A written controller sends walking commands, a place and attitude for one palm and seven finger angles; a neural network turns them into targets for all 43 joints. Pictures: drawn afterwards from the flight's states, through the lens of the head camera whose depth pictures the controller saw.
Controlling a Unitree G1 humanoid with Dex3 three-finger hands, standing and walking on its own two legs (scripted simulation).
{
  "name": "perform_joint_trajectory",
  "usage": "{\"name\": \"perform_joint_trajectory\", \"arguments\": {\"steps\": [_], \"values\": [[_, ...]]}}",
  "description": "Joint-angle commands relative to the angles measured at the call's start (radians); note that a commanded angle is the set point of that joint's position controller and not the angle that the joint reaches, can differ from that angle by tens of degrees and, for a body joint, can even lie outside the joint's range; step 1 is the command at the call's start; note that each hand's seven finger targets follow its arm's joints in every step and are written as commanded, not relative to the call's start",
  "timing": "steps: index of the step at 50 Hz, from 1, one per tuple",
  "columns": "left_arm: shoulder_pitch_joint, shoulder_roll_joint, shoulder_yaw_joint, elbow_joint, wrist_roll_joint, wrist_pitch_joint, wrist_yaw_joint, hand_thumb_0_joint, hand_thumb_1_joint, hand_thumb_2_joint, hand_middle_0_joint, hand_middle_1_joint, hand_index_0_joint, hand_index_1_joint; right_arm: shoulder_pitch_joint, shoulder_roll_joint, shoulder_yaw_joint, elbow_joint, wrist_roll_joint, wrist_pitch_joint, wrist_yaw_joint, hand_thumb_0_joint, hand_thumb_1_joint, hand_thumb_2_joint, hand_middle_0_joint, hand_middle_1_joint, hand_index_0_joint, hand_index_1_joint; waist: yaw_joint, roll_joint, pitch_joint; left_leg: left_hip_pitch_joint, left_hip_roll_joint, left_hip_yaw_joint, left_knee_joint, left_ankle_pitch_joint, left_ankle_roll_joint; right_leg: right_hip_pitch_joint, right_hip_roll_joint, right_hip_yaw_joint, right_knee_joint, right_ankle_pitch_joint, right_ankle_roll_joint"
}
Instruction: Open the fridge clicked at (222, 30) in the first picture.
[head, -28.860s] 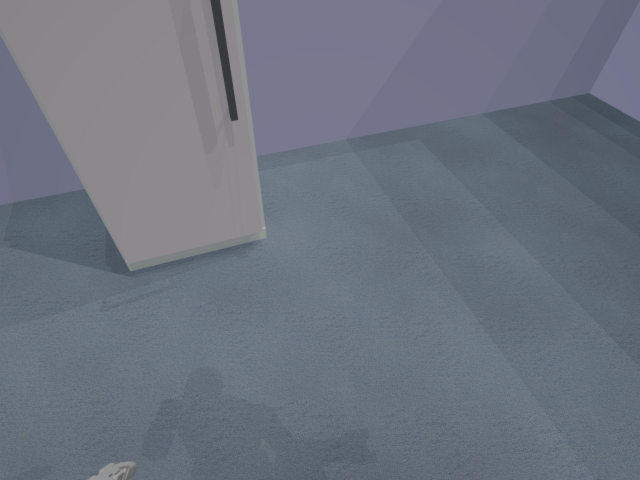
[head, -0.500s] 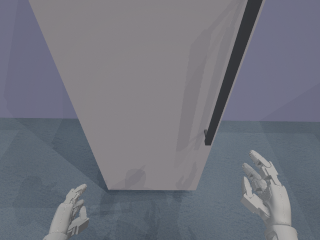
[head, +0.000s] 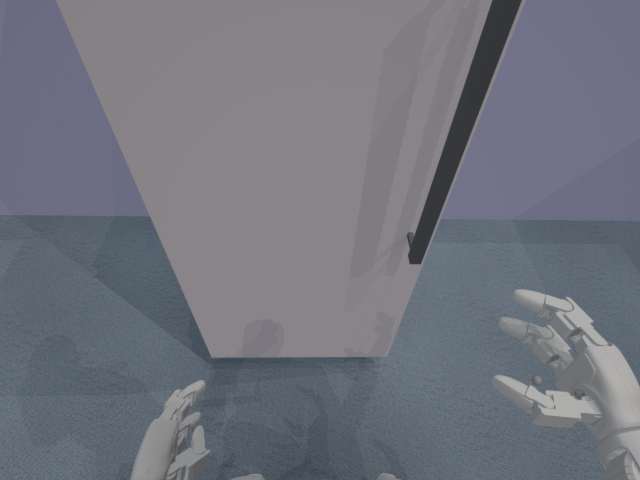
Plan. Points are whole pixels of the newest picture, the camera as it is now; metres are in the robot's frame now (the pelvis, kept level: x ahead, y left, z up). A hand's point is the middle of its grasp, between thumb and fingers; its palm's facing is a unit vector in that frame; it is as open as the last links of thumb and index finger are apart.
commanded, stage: raise the hand to about handle height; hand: right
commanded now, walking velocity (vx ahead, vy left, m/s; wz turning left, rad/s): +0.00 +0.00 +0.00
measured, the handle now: (449, 140) +0.53 -0.14 +0.16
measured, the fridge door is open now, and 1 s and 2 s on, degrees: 0 0 0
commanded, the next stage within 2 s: move the hooked fingers beside the handle in 1.32 s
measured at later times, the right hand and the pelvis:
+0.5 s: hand out of the picture +0.27 -0.28 +0.17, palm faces +0.03 +1.00 -0.07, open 13.6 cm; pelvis +0.02 -0.02 +0.03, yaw +0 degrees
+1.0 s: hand out of the picture +0.30 -0.28 +0.20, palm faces -0.04 +1.00 -0.08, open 14.0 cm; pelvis +0.02 -0.01 +0.04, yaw +0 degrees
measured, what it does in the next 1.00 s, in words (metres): stands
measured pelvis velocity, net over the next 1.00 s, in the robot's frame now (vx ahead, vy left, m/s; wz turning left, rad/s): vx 0.02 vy -0.01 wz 0.00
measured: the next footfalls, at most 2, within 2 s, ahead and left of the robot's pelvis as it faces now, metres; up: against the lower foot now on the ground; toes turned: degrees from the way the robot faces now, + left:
none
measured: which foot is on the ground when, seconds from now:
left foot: down 0.00-1.00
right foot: down 0.00-1.00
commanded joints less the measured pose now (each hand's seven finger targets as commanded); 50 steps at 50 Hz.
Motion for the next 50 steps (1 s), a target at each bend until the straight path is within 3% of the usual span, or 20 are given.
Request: {"name": "perform_joint_trajectory", "arguments": {"steps": [1,2,5,8,12,14,17,20,23,26,30,32,37,39,41,42,45,47,50], "values": [[-0.125,0.151,0.091,-0.193,-0.005,-0.100,0.007,0.000,0.900,0.900,-0.200,-0.300,-0.200,-0.300,0.014,-0.174,-0.230,-0.288,0.093,-0.071,-0.091,0.000,0.033,-0.500,0.267,0.900,0.267,0.900,-0.081,0.038,-0.217,0.161,-0.013,-0.077,-0.204,0.111,-0.006,0.121,0.053,0.020,-0.179,0.159,-0.026],[-0.121,0.155,0.090,-0.187,-0.001,-0.106,0.003,0.000,0.900,0.900,-0.200,-0.300,-0.200,-0.300,0.007,-0.164,-0.219,-0.293,0.089,-0.081,-0.102,0.000,0.057,-0.490,0.268,0.915,0.268,0.915,-0.077,0.053,-0.193,0.161,-0.020,-0.075,-0.207,0.119,-0.003,0.122,0.050,0.023,-0.186,0.165,-0.027],[-0.094,0.177,0.094,-0.164,-0.007,-0.118,0.000,0.000,0.900,0.900,-0.200,-0.300,-0.200,-0.300,-0.042,-0.116,-0.127,-0.237,0.049,-0.086,-0.097,0.000,0.127,-0.460,0.273,0.960,0.273,0.960,-0.028,0.032,-0.081,0.083,-0.021,-0.067,-0.235,0.063,-0.010,0.135,0.046,0.017,-0.216,0.094,-0.030],[-0.082,0.201,0.092,-0.157,-0.017,-0.128,0.014,0.000,0.900,0.900,-0.200,-0.300,-0.200,-0.300,-0.141,-0.145,-0.087,-0.216,0.024,-0.053,-0.059,0.000,0.197,-0.430,0.278,1.005,0.278,1.005,-0.009,0.008,-0.025,0.070,-0.015,-0.081,-0.276,-0.009,-0.010,0.150,0.044,0.021,-0.247,0.031,-0.036],[-0.083,0.210,0.090,-0.160,-0.015,-0.140,0.035,0.000,0.900,0.900,-0.200,-0.300,-0.200,-0.300,-0.250,-0.259,-0.167,-0.313,0.018,-0.036,-0.050,0.000,0.290,-0.390,0.285,1.065,0.285,1.065,-0.034,-0.028,-0.130,0.158,-0.022,-0.063,-0.276,0.068,-0.002,0.252,0.043,0.034,-0.287,0.085,-0.041],[-0.084,0.201,0.082,-0.159,-0.013,-0.143,0.036,0.000,0.900,0.900,-0.200,-0.300,-0.200,-0.300,-0.263,-0.273,-0.208,-0.341,0.030,-0.042,-0.062,0.000,0.337,-0.370,0.288,1.095,0.288,1.095,-0.047,-0.058,-0.175,0.199,-0.028,-0.042,-0.270,0.138,0.005,0.309,0.042,0.043,-0.309,0.146,-0.034],[-0.089,0.198,0.073,-0.148,-0.008,-0.140,0.036,0.000,0.900,0.900,-0.200,-0.300,-0.200,-0.300,-0.278,-0.290,-0.253,-0.310,0.046,-0.032,-0.078,0.000,0.407,-0.340,0.293,1.140,0.293,1.140,-0.063,-0.072,-0.161,0.244,-0.035,-0.031,-0.280,0.218,0.010,0.336,0.042,0.044,-0.332,0.211,-0.025],[-0.098,0.197,0.065,-0.138,-0.015,-0.122,0.035,0.000,0.900,0.900,-0.200,-0.300,-0.200,-0.300,-0.299,-0.245,-0.215,-0.191,0.049,0.030,-0.054,0.000,0.477,-0.310,0.298,1.185,0.298,1.185,-0.055,-0.078,-0.066,0.231,-0.033,-0.027,-0.303,0.239,0.008,0.325,0.042,0.036,-0.360,0.200,-0.019],[-0.101,0.202,0.059,-0.143,-0.023,-0.102,0.037,0.000,0.900,0.900,-0.200,-0.300,-0.200,-0.300,-0.349,-0.239,-0.175,-0.118,0.034,0.114,-0.011,0.000,0.500,-0.300,0.300,1.200,0.300,1.200,-0.051,-0.041,-0.007,0.232,-0.030,-0.032,-0.331,0.233,0.006,0.313,0.041,0.038,-0.385,0.183,-0.024],[-0.112,0.198,0.051,-0.160,-0.024,-0.088,0.040,0.000,0.900,0.900,-0.200,-0.300,-0.200,-0.300,-0.451,-0.272,-0.166,-0.155,0.017,0.163,0.016,0.000,0.500,-0.300,0.300,1.200,0.300,1.200,-0.047,-0.034,-0.050,0.247,-0.030,-0.033,-0.344,0.232,0.005,0.355,0.042,0.047,-0.398,0.189,-0.029],[-0.129,0.186,0.040,-0.171,-0.015,-0.080,0.041,0.000,0.900,0.900,-0.200,-0.300,-0.200,-0.300,-0.548,-0.372,-0.265,-0.243,0.030,0.142,0.012,0.000,0.500,-0.300,0.300,1.200,0.300,1.200,-0.060,-0.052,-0.163,0.305,-0.034,-0.037,-0.355,0.292,0.011,0.441,0.047,0.049,-0.396,0.263,-0.028],[-0.133,0.184,0.034,-0.161,-0.011,-0.074,0.043,0.000,0.900,0.900,-0.200,-0.300,-0.200,-0.300,-0.569,-0.415,-0.309,-0.235,0.035,0.129,0.004,0.000,0.500,-0.300,0.300,1.200,0.300,1.200,-0.066,-0.046,-0.175,0.326,-0.038,-0.036,-0.369,0.300,0.013,0.453,0.047,0.045,-0.401,0.277,-0.027],[-0.135,0.187,0.031,-0.138,-0.023,-0.053,0.049,0.000,0.900,0.900,-0.200,-0.300,-0.200,-0.300,-0.625,-0.396,-0.286,-0.066,0.034,0.177,0.030,0.000,0.500,-0.300,0.300,1.200,0.300,1.200,-0.056,-0.055,-0.090,0.313,-0.032,-0.040,-0.409,0.276,0.013,0.433,0.049,0.036,-0.432,0.235,-0.030],[-0.139,0.188,0.030,-0.137,-0.030,-0.049,0.051,0.000,0.900,0.900,-0.200,-0.300,-0.200,-0.300,-0.674,-0.395,-0.256,-0.034,0.022,0.213,0.049,0.000,0.500,-0.300,0.300,1.200,0.300,1.200,-0.048,-0.092,-0.067,0.299,-0.023,-0.045,-0.419,0.269,0.012,0.435,0.052,0.036,-0.443,0.221,-0.030],[-0.137,0.194,0.030,-0.141,-0.033,-0.043,0.052,0.000,0.900,0.900,-0.200,-0.300,-0.200,-0.300,-0.701,-0.406,-0.242,-0.002,0.015,0.244,0.067,0.000,0.500,-0.300,0.300,1.200,0.300,1.200,-0.046,-0.062,-0.069,0.297,-0.021,-0.045,-0.426,0.262,0.010,0.437,0.052,0.038,-0.446,0.216,-0.034],[-0.136,0.194,0.029,-0.144,-0.033,-0.039,0.048,0.000,0.900,0.900,-0.200,-0.300,-0.200,-0.300,-0.667,-0.386,-0.227,0.032,0.016,0.256,0.077,0.000,0.500,-0.300,0.300,1.200,0.300,1.200,-0.046,-0.009,-0.065,0.306,-0.023,-0.050,-0.429,0.277,0.010,0.426,0.051,0.034,-0.438,0.229,-0.037],[-0.143,0.198,0.037,-0.160,-0.034,-0.036,0.038,0.000,0.900,0.900,-0.200,-0.300,-0.200,-0.300,-0.638,-0.391,-0.241,0.000,0.027,0.251,0.095,0.000,0.500,-0.300,0.300,1.200,0.300,1.200,-0.056,0.000,-0.108,0.316,-0.019,-0.048,-0.411,0.309,0.008,0.438,0.057,0.032,-0.424,0.256,-0.038],[-0.149,0.197,0.039,-0.173,-0.030,-0.037,0.030,0.000,0.900,0.900,-0.200,-0.300,-0.200,-0.300,-0.615,-0.432,-0.294,-0.048,0.042,0.226,0.087,0.000,0.500,-0.300,0.300,1.200,0.300,1.200,-0.070,0.021,-0.158,0.346,-0.019,-0.054,-0.405,0.333,0.010,0.449,0.057,0.028,-0.411,0.287,-0.040],[-0.152,0.192,0.046,-0.180,-0.026,-0.042,0.026,0.000,0.900,0.900,-0.200,-0.300,-0.200,-0.300,-0.608,-0.464,-0.358,-0.109,0.058,0.190,0.059,0.000,0.500,-0.300,0.300,1.200,0.300,1.200,-0.081,-0.014,-0.199,0.362,-0.017,-0.055,-0.397,0.366,0.009,0.467,0.060,0.019,-0.406,0.313,-0.041]]}}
